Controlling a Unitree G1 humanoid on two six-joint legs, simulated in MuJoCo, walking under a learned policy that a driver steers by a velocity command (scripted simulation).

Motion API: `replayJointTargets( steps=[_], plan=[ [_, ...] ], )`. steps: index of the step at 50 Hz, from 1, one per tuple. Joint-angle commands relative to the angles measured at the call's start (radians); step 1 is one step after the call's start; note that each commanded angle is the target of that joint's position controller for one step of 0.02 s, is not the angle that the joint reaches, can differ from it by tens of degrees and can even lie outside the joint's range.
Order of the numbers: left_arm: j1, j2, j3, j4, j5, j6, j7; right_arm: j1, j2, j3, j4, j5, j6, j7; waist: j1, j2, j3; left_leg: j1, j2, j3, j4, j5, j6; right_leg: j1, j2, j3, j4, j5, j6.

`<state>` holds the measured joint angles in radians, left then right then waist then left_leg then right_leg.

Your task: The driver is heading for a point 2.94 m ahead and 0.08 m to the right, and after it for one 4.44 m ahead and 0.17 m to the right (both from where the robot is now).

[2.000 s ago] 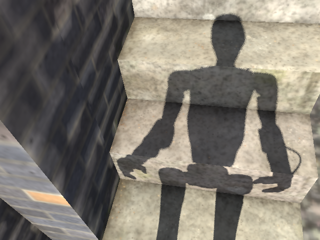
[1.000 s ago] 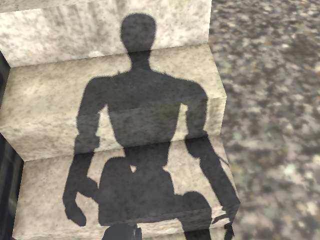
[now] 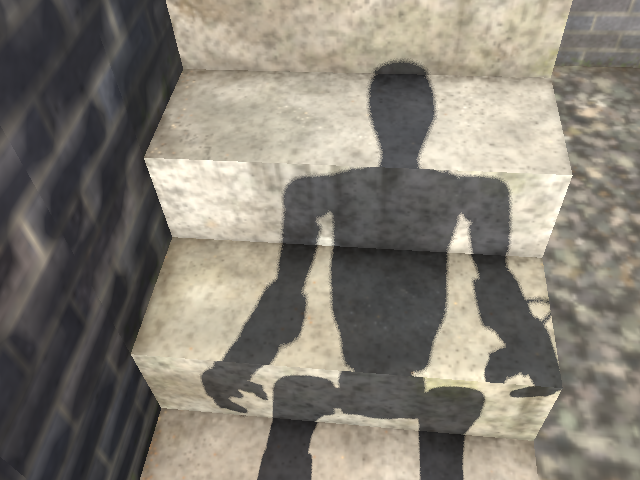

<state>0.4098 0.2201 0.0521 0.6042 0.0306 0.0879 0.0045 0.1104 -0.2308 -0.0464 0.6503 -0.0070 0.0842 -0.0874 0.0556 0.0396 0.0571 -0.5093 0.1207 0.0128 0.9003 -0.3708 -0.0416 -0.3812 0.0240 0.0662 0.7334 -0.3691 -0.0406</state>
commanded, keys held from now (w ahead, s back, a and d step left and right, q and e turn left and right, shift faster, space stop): e+shift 0.14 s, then w+e+shift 0.12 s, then w+q+shift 0.74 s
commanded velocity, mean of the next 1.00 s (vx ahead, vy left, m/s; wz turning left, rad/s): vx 0.63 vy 0.00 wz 0.06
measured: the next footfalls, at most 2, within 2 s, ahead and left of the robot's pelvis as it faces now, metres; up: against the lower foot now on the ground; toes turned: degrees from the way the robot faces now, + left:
left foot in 0.30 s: +0.11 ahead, +0.06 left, +0.00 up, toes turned -18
right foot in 0.60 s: +0.17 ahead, -0.22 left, +0.17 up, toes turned -13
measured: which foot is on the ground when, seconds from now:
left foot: up 0.00-0.28, down 0.30-0.72, up 0.74-1.00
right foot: down 0.00-0.30, up 0.32-0.58, down 0.60-0.68, up 0.70-0.76, down 0.78-0.98, up 1.00-1.00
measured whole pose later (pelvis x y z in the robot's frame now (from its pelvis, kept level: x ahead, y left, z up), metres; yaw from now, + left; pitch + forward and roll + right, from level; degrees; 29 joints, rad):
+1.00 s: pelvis +0.30 -0.19 +0.06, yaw +7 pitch +3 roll +4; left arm 0.06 0.25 0.07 0.81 -0.01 -0.04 0.03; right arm 0.11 -0.16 -0.02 0.55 -0.04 -0.03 -0.02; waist -0.29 -0.08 0.12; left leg -1.05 -0.23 0.15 1.73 -0.44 0.19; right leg -0.08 -0.06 -0.15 0.71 -0.13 0.11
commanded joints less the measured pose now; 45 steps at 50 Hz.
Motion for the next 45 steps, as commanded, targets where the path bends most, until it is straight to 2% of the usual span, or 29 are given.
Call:
replayJointTargets(
  steps=[1, 3, 6, 8, 12, 13, 14, 15, 16, 17, 18, 19, 22, 25, 26, 30, 31, 32, 33, 34, 36, 37, 38, 39, 40, 41, 42, 44, 45],
  plan=[
    [-0.146, 0.236, 0.051, -0.154, 0.009, -0.008, 0.036, -0.072, -0.027, -0.006, -0.092, -0.025, -0.023, 0.024, -0.05, -0.299, 0.051, -0.127, -0.096, -0.072, 0.457, 0.039, -0.058, -0.116, -0.235, 0.522, -0.563, -0.275, -0.165],
    [-0.116, 0.23, 0.066, -0.108, 0.012, -0.02, 0.041, -0.079, -0.051, -0.005, -0.074, -0.005, -0.034, 0.047, -0.034, -0.166, 0.009, -0.154, -0.124, -0.04, 0.461, 0.001, -0.041, 0.003, -0.165, 0.395, -0.406, -0.083, -0.17],
    [-0.006, 0.148, 0.045, -0.053, -0.004, -0.023, 0.047, -0.102, -0.073, -0.002, -0.074, 0.017, -0.034, 0.035, 0.018, -0.25, -0.012, -0.253, -0.156, -0.051, 0.299, -0.1, -0.004, 0.24, -0.129, 0.424, -0.334, 0.104, -0.162],
    [0.014, 0.159, 0.053, -0.044, -0.002, -0.014, 0.058, -0.11, -0.079, 0.001, -0.072, 0.023, -0.038, 0.028, 0.021, -0.268, -0.066, -0.233, -0.175, -0.062, 0.136, -0.164, 0.004, 0.316, -0.128, 0.472, -0.356, 0.034, -0.17],
    [-0.145, 0.152, 0.067, -0.086, -0.003, -0.024, 0.06, -0.012, -0.061, 0.009, -0.052, 0.04, -0.038, 0.014, -0.061, -0.243, -0.127, 0.153, -0.129, -0.157, -0.223, -0.1, 0.067, 0.079, -0.079, 0.473, -0.34, -0.103, -0.133],
    [-0.143, 0.15, 0.065, -0.081, -0.004, -0.03, 0.046, 0.039, -0.065, 0.002, -0.025, 0.045, -0.044, 0.016, -0.071, -0.213, -0.172, 0.245, -0.191, 0.005, -0.325, -0.086, 0.071, 0.061, -0.052, 0.439, -0.366, -0.149, -0.124],
    [-0.164, 0.133, 0.055, -0.075, -0.007, -0.034, 0.032, 0.124, -0.037, 0.004, 0.02, 0.053, -0.052, 0.014, -0.113, -0.17, -0.156, 0.374, -0.152, 0.032, -0.472, 0.124, 0.094, -0.009, -0.023, 0.419, -0.3, -0.203, -0.119],
    [-0.151, 0.089, 0.052, -0.064, -0.024, -0.029, 0.011, 0.195, -0.014, 0.006, 0.067, 0.033, -0.072, 0.014, -0.146, -0.017, -0.158, 0.542, -0.089, -0.029, -0.549, 0.244, 0.111, -0.144, 0.045, 0.32, -0.05, -0.258, -0.095],
    [-0.167, 0.033, 0.038, -0.067, -0.049, -0.036, -0.008, 0.182, -0.077, -0.007, 0.062, -0.016, -0.08, 0.022, -0.154, 0.21, -0.164, 0.55, 0.024, -0.301, -0.583, -0.082, 0.142, -0.303, 0.206, 0.155, 0.342, -0.119, -0.02],
    [-0.131, 0.083, 0.051, -0.083, -0.034, -0.04, 0.013, 0.051, -0.129, -0.02, 0.037, -0.033, -0.097, 0.041, -0.069, 0.189, -0.112, 0.411, 0.163, -0.628, -0.657, -0.465, 0.197, -0.391, 0.159, 0.187, 0.514, -0.028, -0.002],
    [-0.179, 0.09, 0.052, -0.077, -0.007, -0.043, 0.033, -0.052, -0.103, -0.012, 0.009, -0.01, -0.117, 0.046, -0.047, 0.116, -0.005, 0.318, 0.172, -0.646, -0.635, -0.398, 0.255, -0.461, 0.142, 0.243, 0.702, 0.117, 0.045],
    [-0.148, 0.081, 0.037, -0.059, -0.007, -0.05, 0.046, -0.02, -0.127, -0.022, 0.028, -0.008, -0.135, 0.048, -0.05, 0.117, 0.016, 0.315, 0.114, -0.545, -0.596, -0.255, 0.324, -0.515, 0.168, 0.188, 0.852, 0.15, 0.06],
    [-0.214, 0.091, 0.005, -0.09, 0.035, -0.095, 0.011, 0.143, -0.157, -0.046, 0.136, 0.02, -0.184, 0.057, -0.064, 0.022, -0.029, 0.49, 0.072, -0.494, -0.589, -0.103, 0.349, -0.6, 0.026, 0.089, 0.826, 0.155, 0.062],
    [-0.415, 0.059, -0.02, -0.161, 0.039, -0.126, -0.005, 0.246, -0.174, -0.072, 0.158, -0.012, -0.2, 0.059, -0.118, -0.055, 0.007, 0.61, 0.076, -0.557, -0.579, -0.012, 0.383, -0.795, -0.051, 0.042, 0.772, 0.125, 0.073],
    [-0.507, 0.019, -0.034, -0.193, 0.023, -0.14, 0.002, 0.315, -0.2, -0.084, 0.178, -0.02, -0.205, 0.059, -0.164, 0.012, 0.019, 0.64, 0.093, -0.607, -0.608, 0.061, 0.425, -0.901, -0.031, -0.025, 0.945, 0.028, 0.062],
    [-0.658, 0.041, -0.034, -0.26, 0.023, -0.168, -0.01, 0.271, -0.202, -0.092, 0.145, -0.014, -0.264, 0.077, -0.135, -0.003, 0.057, 0.606, 0.126, -0.603, -0.674, 0.066, 0.352, -1.038, -0.13, 0.03, 0.815, -0.144, 0.028],
    [-0.742, 0.081, -0.031, -0.29, 0.003, -0.174, -0.024, 0.263, -0.187, -0.09, 0.143, -0.019, -0.264, 0.076, -0.157, -0.031, 0.048, 0.445, 0.034, -0.481, -0.772, 0.292, 0.339, -0.8, -0.071, -0.129, 0.597, -0.126, 0.068],
    [-0.84, 0.091, -0.02, -0.319, 0.013, -0.189, -0.019, 0.384, -0.161, -0.093, 0.194, -0.022, -0.248, 0.078, -0.223, 0.01, 0.067, 0.637, 0.004, -0.473, -0.697, 0.762, 0.34, -0.924, -0.031, -0.199, 0.647, -0.279, 0.063],
    [-0.858, 0.073, -0.029, -0.312, 0.038, -0.181, -0.032, 0.487, -0.111, -0.098, 0.251, -0.051, -0.225, 0.076, -0.267, 0.029, -0.033, 0.865, -0.021, -0.411, -0.534, 1.156, 0.304, -0.907, -0.02, -0.201, 0.528, -0.322, 0.063],
    [-0.796, 0.073, -0.032, -0.326, 0.023, -0.181, -0.027, 0.5, -0.135, -0.098, 0.251, -0.087, -0.23, 0.059, -0.24, 0.091, -0.136, 0.981, -0.009, -0.405, -0.361, 1.41, 0.242, -0.773, 0.007, -0.142, 0.333, -0.278, 0.062],
    [-0.53, 0.078, -0.016, -0.27, -0.035, -0.17, -0.015, 0.186, -0.18, -0.126, 0.14, -0.024, -0.21, 0.054, -0.002, 0.175, -0.37, 0.724, -0.111, -0.396, -0.051, 1.705, 0.105, -0.034, 0.026, -0.067, -0.311, 0.064, 0.08],
    [-0.411, 0.093, 0.01, -0.165, -0.033, -0.162, -0.011, 0.114, -0.203, -0.141, 0.094, 0.017, -0.217, 0.066, 0.025, 0.09, -0.38, 0.566, -0.151, -0.353, 0.111, 1.446, 0.096, 0.214, 0.035, -0.136, -0.484, 0.487, 0.095],
    [-0.268, 0.052, 0.013, -0.054, -0.012, -0.138, -0.015, 0.107, -0.16, -0.133, 0.066, 0.055, -0.221, 0.059, 0.042, -0.14, -0.29, 0.149, -0.268, -0.247, 0.4, 0.747, 0.08, 0.576, -0.038, -0.103, -0.77, 0.877, 0.075],
    [-0.201, -0.009, -0.001, 0.038, 0.01, -0.108, -0.03, 0.135, -0.049, -0.103, 0.051, 0.049, -0.219, 0.05, -0.016, -0.307, -0.138, -0.373, -0.363, -0.127, 0.695, -0.183, 0.103, 0.875, -0.125, -0.089, -0.803, 1.136, 0.08],
    [-0.171, -0.002, -0.011, 0.072, 0.055, -0.104, -0.032, 0.161, 0.005, -0.075, 0.007, 0.103, -0.222, 0.029, -0.072, -0.295, -0.159, -0.867, -0.331, 0.005, 1.06, -0.48, 0.137, 1.218, -0.227, -0.156, -0.282, 1.76, 0.093],
    [-0.052, 0.007, -0.008, 0.101, 0.094, -0.085, -0.03, 0.045, 0.028, -0.04, -0.056, 0.124, -0.213, 0.011, 0.015, -0.331, -0.404, -1.187, -0.269, 0.053, 1.472, -0.678, 0.16, 1.561, -0.406, -0.066, -0.033, 2.021, -0.05],
    [-0.041, -0.043, -0.028, 0.129, 0.115, -0.095, -0.027, -0.04, 0.07, 0.002, -0.127, 0.121, -0.219, -0.014, -0.005, -0.294, -0.418, -1.295, -0.226, 0.001, 1.536, -0.8, 0.171, 1.515, -0.39, -0.072, -0.108, 1.733, -0.02],
    [-0.161, 0.09, 0.016, 0.149, 0.139, -0.158, -0.03, -0.19, 0.077, 0.053, -0.239, 0.079, -0.205, 0.029, -0.077, -0.204, -0.125, -1.091, -0.22, 0.054, 1.347, -0.694, 0.188, 0.93, -0.323, -0.205, -0.36, 1.32, -0.013],
    [-0.294, 0.118, 0.022, 0.15, 0.119, -0.177, -0.027, -0.196, 0.076, 0.062, -0.27, 0.052, -0.193, 0.057, -0.182, -0.136, -0.017, -0.832, -0.23, 0.102, 1.13, -0.64, 0.195, 0.561, -0.269, -0.269, -0.517, 1.259, 0.005]
  ],
)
